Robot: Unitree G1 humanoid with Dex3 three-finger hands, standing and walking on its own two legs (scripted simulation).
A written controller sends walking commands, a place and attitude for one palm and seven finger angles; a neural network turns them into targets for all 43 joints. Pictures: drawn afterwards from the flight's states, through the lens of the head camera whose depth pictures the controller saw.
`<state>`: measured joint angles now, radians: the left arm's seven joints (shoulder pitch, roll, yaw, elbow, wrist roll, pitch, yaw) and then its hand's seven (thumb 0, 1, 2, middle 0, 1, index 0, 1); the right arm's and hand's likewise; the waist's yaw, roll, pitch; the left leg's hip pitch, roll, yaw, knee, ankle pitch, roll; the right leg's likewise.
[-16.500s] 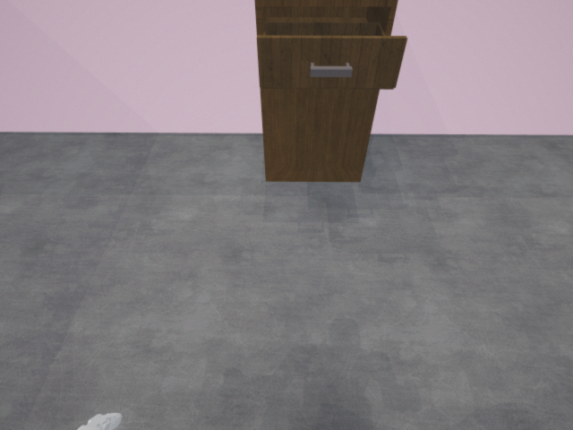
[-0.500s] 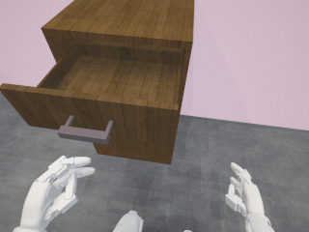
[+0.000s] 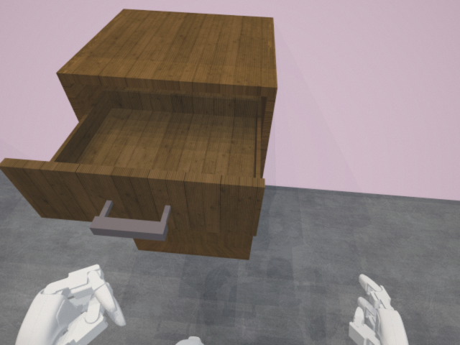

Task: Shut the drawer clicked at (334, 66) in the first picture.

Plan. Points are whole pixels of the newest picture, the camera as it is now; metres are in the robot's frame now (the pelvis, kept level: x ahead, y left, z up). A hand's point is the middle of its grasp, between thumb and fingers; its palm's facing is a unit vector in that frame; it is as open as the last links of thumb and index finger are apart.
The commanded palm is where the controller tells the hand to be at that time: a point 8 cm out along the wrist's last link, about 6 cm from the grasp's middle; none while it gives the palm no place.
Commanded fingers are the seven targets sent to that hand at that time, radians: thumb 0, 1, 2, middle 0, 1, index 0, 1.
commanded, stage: raise the hand and make a fist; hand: left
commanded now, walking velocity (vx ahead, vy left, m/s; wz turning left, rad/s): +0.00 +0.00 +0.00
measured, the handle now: (133, 218) +0.33 +0.20 +0.04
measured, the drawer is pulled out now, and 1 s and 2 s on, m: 0.27 0.27 0.27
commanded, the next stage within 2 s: bring the fist close to the handle in 0.84 s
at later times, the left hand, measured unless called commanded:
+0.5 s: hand (89, 310) +0.14 +0.18 +0.13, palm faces -0.01 -1.00 -0.09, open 3.2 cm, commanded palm +0.09 +0.24 +0.14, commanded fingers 0.00 0.90 0.90 -1.40 -1.60 -1.40 -1.60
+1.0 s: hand (90, 304) +0.15 +0.18 +0.13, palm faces +0.03 -0.99 -0.12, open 3.3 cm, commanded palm +0.10 +0.23 +0.14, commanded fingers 0.00 0.90 0.90 -1.40 -1.60 -1.40 -1.60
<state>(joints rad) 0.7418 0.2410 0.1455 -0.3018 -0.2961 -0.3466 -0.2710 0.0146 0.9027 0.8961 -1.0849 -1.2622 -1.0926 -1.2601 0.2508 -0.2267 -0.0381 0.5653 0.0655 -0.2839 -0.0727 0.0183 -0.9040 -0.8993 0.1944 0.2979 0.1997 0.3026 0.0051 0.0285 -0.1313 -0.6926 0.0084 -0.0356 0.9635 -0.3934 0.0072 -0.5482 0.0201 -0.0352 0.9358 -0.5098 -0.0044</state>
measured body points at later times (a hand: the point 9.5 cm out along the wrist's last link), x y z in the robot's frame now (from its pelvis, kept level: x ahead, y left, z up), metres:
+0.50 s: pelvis +0.00 +0.01 +0.02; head -0.02 +0.00 +0.47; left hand +0.14 +0.23 +0.14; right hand +0.21 -0.20 -0.02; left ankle +0.05 +0.11 -0.68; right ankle -0.02 -0.12 -0.68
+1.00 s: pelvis +0.01 -0.02 +0.02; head -0.02 -0.03 +0.47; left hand +0.14 +0.24 +0.14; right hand +0.21 -0.24 -0.02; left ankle +0.05 +0.11 -0.68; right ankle -0.02 -0.12 -0.68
